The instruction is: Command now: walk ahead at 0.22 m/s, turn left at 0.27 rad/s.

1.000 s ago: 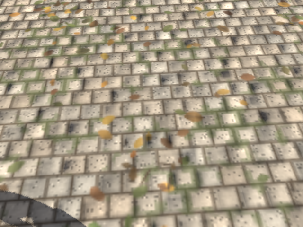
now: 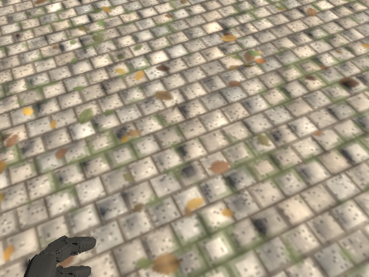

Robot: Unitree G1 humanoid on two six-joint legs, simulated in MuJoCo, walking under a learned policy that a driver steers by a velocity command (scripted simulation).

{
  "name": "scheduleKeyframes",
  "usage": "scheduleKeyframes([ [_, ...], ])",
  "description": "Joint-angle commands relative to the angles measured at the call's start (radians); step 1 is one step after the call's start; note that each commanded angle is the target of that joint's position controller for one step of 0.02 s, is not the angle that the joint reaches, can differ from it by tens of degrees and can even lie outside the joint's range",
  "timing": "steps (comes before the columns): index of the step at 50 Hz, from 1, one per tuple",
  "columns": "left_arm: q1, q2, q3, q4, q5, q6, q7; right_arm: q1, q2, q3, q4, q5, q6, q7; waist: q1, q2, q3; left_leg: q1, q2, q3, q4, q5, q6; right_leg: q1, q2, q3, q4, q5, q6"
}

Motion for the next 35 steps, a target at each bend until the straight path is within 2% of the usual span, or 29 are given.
scheduleKeyframes([
  [1,0.333,0.233,0.074,-0.006,0.008,0.032,0.022,0.101,-0.072,0.005,-0.087,0.002,-0.020,-0.007,0.174,-0.259,-0.487,-0.494,-0.020,-0.065,0.631,-0.327,-0.026,0.810,-0.462,0.447,0.045,0.729,-0.298],
  [2,0.296,0.191,0.064,-0.007,-0.006,0.045,0.021,0.042,-0.145,-0.021,-0.092,0.020,-0.007,-0.011,0.176,-0.167,-0.391,-0.551,0.017,-0.072,0.711,-0.274,-0.036,0.703,-0.398,0.372,-0.003,0.565,-0.270],
  [3,0.237,0.157,0.053,-0.006,-0.015,0.049,0.024,-0.019,-0.137,-0.024,-0.108,0.020,0.010,-0.018,0.155,-0.129,-0.286,-0.597,0.045,-0.040,0.716,-0.212,-0.042,0.600,-0.350,0.295,-0.038,0.435,-0.235],
  [4,0.176,0.127,0.042,-0.002,-0.017,0.051,0.023,-0.032,-0.124,-0.028,-0.106,0.010,0.034,-0.026,0.127,-0.106,-0.209,-0.575,0.072,-0.030,0.688,-0.162,-0.055,0.468,-0.314,0.229,-0.087,0.334,-0.218],
  [5,0.118,0.119,0.040,-0.001,-0.009,0.051,0.022,-0.022,-0.115,-0.032,-0.108,0.005,0.061,-0.034,0.091,-0.125,-0.162,-0.504,0.091,-0.028,0.659,-0.116,-0.065,0.335,-0.288,0.173,-0.140,0.233,-0.205],
  [6,0.080,0.132,0.046,0.003,0.003,0.050,0.020,-0.009,-0.095,-0.031,-0.113,0.003,0.082,-0.039,0.069,-0.144,-0.131,-0.435,0.084,-0.002,0.652,-0.068,-0.072,0.226,-0.269,0.125,-0.187,0.173,-0.206],
  [7,0.055,0.135,0.049,0.006,0.009,0.046,0.021,-0.004,-0.081,-0.032,-0.121,0.001,0.094,-0.042,0.056,-0.148,-0.119,-0.402,0.083,0.009,0.630,-0.034,-0.072,0.176,-0.265,0.088,-0.215,0.136,-0.213],
  [9,0.036,0.143,0.054,0.017,0.008,0.041,0.029,-0.034,-0.074,-0.034,-0.147,-0.003,0.103,-0.040,0.052,-0.134,-0.111,-0.380,0.093,0.016,0.545,0.033,-0.061,0.152,-0.271,0.034,-0.237,0.102,-0.217],
  [12,0.033,0.163,0.062,0.035,-0.003,0.048,0.044,-0.109,-0.068,-0.029,-0.189,-0.007,0.104,-0.022,0.073,-0.115,-0.127,-0.327,0.105,0.028,0.388,0.126,-0.036,0.176,-0.284,-0.018,-0.239,0.071,-0.213],
  [15,0.050,0.193,0.072,0.056,-0.017,0.066,0.046,-0.156,-0.091,-0.035,-0.224,-0.005,0.110,-0.002,0.087,-0.113,-0.126,-0.291,0.095,0.053,0.290,0.120,-0.013,0.222,-0.311,-0.033,-0.218,0.030,-0.199],
  [18,0.050,0.212,0.079,0.074,-0.041,0.082,0.044,-0.146,-0.099,-0.044,-0.237,-0.007,0.115,0.013,0.068,-0.101,-0.115,-0.206,0.064,0.098,0.106,0.162,0.032,0.250,-0.310,-0.061,-0.136,-0.031,-0.143],
  [19,0.072,0.197,0.076,0.087,-0.047,0.088,0.044,-0.127,-0.110,-0.052,-0.231,-0.012,0.114,0.013,0.065,-0.078,-0.114,-0.144,0.037,0.105,0.029,0.209,0.057,0.231,-0.280,-0.088,-0.076,-0.098,-0.101],
  [20,0.125,0.161,0.069,0.112,-0.040,0.095,0.041,-0.098,-0.152,-0.067,-0.227,-0.017,0.111,0.004,0.067,0.018,-0.095,-0.073,0.057,0.029,-0.083,0.345,0.097,0.169,-0.219,-0.144,0.057,-0.200,-0.030],
  [21,0.150,0.103,0.053,0.093,0.005,0.097,0.034,-0.087,-0.271,-0.093,-0.251,-0.017,0.108,-0.017,0.110,0.325,-0.086,0.054,0.304,-0.306,-0.145,0.701,0.202,-0.071,-0.076,-0.250,0.382,-0.519,0.080],
  [22,0.053,0.128,0.059,0.047,0.005,0.095,0.044,-0.092,-0.303,-0.091,-0.280,-0.047,0.090,-0.010,0.057,0.336,-0.095,-0.002,0.404,-0.492,-0.204,0.677,0.370,-0.216,0.031,-0.088,0.591,-0.674,0.102],
  [23,0.010,0.162,0.070,0.043,-0.013,0.097,0.049,-0.098,-0.264,-0.082,-0.279,-0.053,0.068,0.000,0.042,0.217,-0.107,-0.014,0.358,-0.428,-0.219,0.598,0.356,-0.232,0.014,-0.002,0.679,-0.615,0.084],
  [24,0.030,0.163,0.075,0.051,-0.025,0.101,0.055,-0.148,-0.243,-0.077,-0.282,-0.038,0.053,-0.003,0.077,0.176,-0.097,-0.021,0.308,-0.355,-0.209,0.546,0.299,-0.243,0.000,0.023,0.683,-0.518,0.068],
  [25,0.057,0.165,0.079,0.077,-0.019,0.104,0.063,-0.197,-0.206,-0.067,-0.293,-0.020,0.052,-0.008,0.099,0.129,-0.104,-0.023,0.270,-0.311,-0.199,0.507,0.251,-0.236,-0.013,0.036,0.666,-0.451,0.067],
  [26,0.069,0.173,0.083,0.081,-0.011,0.106,0.068,-0.231,-0.189,-0.060,-0.302,-0.009,0.055,-0.015,0.114,0.140,-0.106,-0.047,0.252,-0.285,-0.195,0.529,0.235,-0.210,-0.010,0.038,0.661,-0.403,0.072],
  [28,0.088,0.159,0.083,0.086,-0.015,0.099,0.064,-0.231,-0.173,-0.051,-0.314,-0.016,0.060,-0.026,0.124,0.141,-0.140,-0.051,0.223,-0.263,-0.189,0.578,0.235,-0.159,0.013,0.037,0.657,-0.345,0.082],
  [32,0.053,0.122,0.067,0.074,-0.022,0.091,0.057,-0.202,-0.191,-0.061,-0.322,-0.007,0.068,-0.040,0.098,0.141,-0.142,-0.005,0.205,-0.291,-0.175,0.511,0.237,-0.134,0.031,0.055,0.439,-0.307,0.103],
  [35,0.045,0.126,0.063,0.070,-0.026,0.086,0.045,-0.209,-0.206,-0.068,-0.336,-0.010,0.079,-0.039,0.088,0.164,-0.127,-0.056,0.196,-0.340,-0.175,0.426,0.247,-0.049,0.047,0.059,0.319,-0.320,0.108],
])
